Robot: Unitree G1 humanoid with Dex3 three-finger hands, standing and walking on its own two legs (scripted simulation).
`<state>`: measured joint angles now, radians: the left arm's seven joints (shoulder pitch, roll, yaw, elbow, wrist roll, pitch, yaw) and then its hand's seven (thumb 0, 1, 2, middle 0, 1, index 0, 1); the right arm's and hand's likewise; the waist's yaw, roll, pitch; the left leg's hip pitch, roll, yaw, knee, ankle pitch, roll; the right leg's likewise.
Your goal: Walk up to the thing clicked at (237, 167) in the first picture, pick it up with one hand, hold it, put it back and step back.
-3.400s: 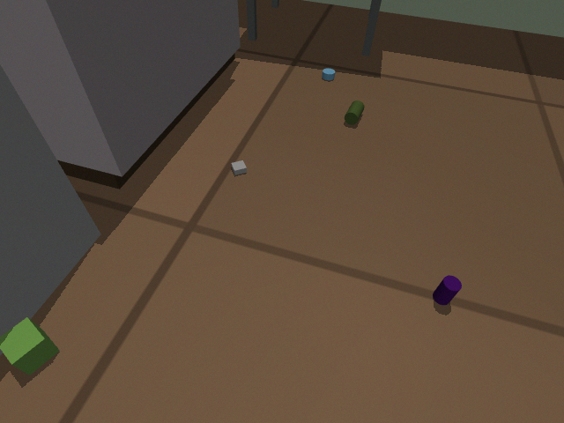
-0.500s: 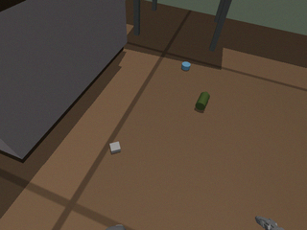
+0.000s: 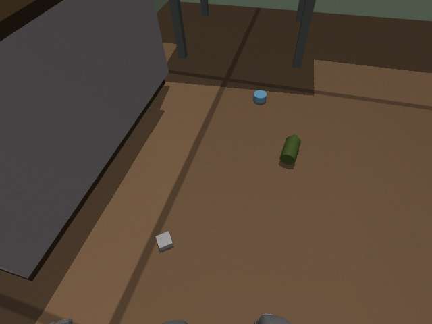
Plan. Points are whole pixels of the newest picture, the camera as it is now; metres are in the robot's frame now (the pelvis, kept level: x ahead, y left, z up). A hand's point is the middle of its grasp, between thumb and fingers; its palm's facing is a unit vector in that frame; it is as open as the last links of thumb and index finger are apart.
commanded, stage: walk up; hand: left
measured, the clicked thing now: (164, 240) +0.56 +0.28 -0.74
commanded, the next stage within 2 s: none
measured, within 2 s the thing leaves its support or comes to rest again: neither
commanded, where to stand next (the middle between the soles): +0.19 +0.05 m, yaw +0 degrees
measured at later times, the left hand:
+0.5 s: hand out of the picture +0.15 +0.34 -0.16, palm faces -0.07 -0.94 -0.33, open 7.4 cm
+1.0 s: hand (82, 285) +0.22 +0.30 -0.14, palm faces -0.08 -0.93 -0.35, open 7.4 cm
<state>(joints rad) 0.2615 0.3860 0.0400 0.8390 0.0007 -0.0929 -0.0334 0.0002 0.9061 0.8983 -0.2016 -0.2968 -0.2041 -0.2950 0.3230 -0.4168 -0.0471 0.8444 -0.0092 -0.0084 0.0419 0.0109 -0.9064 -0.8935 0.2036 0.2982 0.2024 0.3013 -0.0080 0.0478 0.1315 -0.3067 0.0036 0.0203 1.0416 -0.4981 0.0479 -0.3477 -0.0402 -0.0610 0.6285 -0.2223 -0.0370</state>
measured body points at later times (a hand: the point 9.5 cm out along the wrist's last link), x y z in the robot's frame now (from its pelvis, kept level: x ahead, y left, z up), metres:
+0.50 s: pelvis +0.10 +0.07 +0.01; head +0.13 +0.11 +0.45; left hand +0.16 +0.39 -0.14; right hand +0.17 -0.24 -0.08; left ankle +0.16 +0.18 -0.72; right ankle +0.10 -0.08 -0.67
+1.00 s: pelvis +0.13 +0.05 +0.01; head +0.13 +0.04 +0.46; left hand +0.23 +0.35 -0.11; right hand +0.19 -0.25 -0.12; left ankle +0.16 +0.18 -0.72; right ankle +0.15 -0.07 -0.72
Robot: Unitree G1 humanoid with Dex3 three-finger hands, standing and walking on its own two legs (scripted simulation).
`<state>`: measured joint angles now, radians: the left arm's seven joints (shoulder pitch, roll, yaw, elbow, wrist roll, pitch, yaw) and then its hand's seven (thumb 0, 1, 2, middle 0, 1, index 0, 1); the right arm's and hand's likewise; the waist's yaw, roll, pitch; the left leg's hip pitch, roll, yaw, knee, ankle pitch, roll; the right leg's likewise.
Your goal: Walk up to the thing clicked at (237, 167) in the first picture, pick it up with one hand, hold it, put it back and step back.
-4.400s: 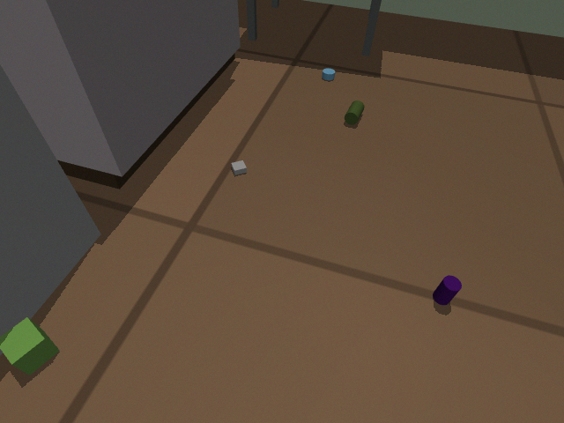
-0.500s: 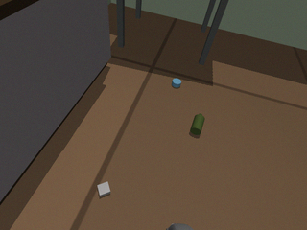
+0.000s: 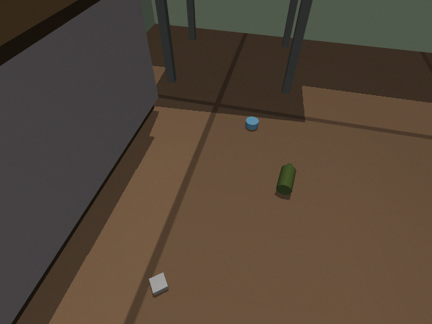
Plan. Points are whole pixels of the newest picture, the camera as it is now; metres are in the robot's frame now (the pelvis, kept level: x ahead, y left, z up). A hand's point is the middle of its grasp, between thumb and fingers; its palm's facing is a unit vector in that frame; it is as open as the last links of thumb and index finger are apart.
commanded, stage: walk up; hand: left
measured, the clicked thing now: (158, 283) +0.42 +0.25 -0.75
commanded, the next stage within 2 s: stand in 1.20 s
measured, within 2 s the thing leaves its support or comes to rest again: neither
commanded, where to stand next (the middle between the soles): +0.07 +0.00 m, yaw +2 degrees
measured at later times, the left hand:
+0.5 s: hand out of the picture +0.12 +0.25 -0.15, palm faces -0.02 -0.95 -0.31, open 7.4 cm
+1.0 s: hand out of the picture +0.11 +0.26 -0.15, palm faces -0.01 -0.95 -0.31, open 7.4 cm
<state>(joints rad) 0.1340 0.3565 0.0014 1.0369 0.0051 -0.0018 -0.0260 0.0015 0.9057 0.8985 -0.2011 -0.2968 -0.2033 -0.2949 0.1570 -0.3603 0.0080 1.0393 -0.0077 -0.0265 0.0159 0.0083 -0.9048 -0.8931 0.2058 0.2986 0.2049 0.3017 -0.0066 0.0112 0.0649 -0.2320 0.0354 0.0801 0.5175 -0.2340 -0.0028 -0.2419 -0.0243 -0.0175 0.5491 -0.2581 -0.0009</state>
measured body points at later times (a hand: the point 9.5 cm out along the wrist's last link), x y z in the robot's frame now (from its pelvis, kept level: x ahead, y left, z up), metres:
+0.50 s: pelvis +0.03 +0.00 +0.01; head +0.03 +0.01 +0.46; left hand +0.12 +0.30 -0.12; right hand +0.11 -0.31 -0.11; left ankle +0.03 +0.12 -0.73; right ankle +0.03 -0.12 -0.73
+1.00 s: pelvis +0.03 +0.01 +0.02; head +0.04 +0.01 +0.46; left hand +0.11 +0.31 -0.12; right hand +0.12 -0.30 -0.11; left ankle +0.03 +0.12 -0.73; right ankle +0.03 -0.12 -0.73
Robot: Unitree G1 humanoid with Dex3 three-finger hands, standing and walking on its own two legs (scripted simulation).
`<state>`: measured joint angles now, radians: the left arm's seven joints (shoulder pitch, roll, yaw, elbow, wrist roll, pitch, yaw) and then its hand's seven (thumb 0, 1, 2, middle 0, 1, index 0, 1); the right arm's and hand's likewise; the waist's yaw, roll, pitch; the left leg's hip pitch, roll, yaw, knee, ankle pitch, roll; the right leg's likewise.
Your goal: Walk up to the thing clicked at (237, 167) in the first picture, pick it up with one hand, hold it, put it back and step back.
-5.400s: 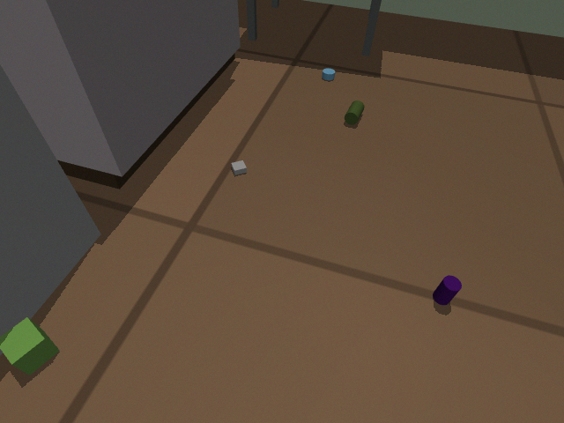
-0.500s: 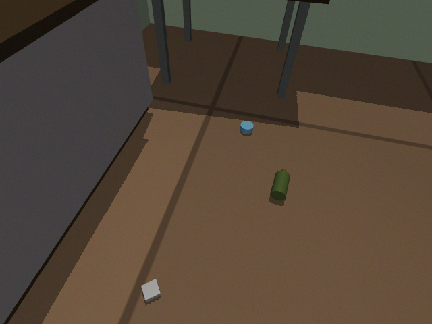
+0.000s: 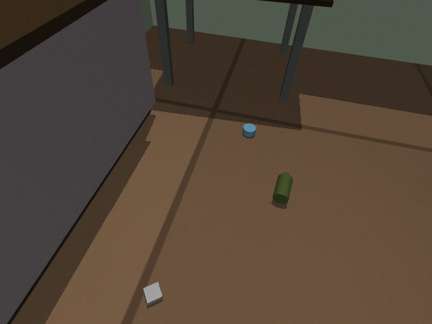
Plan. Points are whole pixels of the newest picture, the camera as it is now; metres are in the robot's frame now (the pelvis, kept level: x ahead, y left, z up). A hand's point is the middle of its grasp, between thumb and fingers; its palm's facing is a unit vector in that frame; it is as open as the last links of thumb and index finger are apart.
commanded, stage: walk up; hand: left
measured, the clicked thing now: (153, 293) +0.39 +0.24 -0.77
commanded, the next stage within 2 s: stand in 0.20 s
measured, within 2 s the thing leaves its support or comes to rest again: neither
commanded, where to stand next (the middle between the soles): +0.03 -0.01 m, yaw +2 degrees
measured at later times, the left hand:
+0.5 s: hand out of the picture +0.08 +0.25 -0.15, palm faces -0.02 -0.94 -0.34, open 7.4 cm
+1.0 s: hand out of the picture +0.05 +0.25 -0.16, palm faces -0.02 -0.94 -0.33, open 7.4 cm
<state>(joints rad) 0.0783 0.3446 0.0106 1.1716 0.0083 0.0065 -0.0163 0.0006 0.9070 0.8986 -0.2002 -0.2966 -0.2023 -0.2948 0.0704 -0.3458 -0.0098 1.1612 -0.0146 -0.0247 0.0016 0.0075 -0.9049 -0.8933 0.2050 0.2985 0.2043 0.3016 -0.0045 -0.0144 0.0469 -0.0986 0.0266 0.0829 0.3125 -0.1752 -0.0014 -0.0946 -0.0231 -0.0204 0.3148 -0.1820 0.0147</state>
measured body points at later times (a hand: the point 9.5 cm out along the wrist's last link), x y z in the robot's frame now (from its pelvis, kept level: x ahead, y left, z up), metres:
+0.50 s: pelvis -0.01 +0.00 +0.00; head +0.00 +0.00 +0.45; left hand +0.08 +0.30 -0.13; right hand +0.08 -0.30 -0.13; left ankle +0.00 +0.12 -0.75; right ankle -0.01 -0.13 -0.75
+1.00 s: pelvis -0.01 +0.00 +0.00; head -0.01 +0.00 +0.45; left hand +0.05 +0.30 -0.14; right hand +0.06 -0.31 -0.13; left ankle +0.00 +0.12 -0.75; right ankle -0.01 -0.13 -0.75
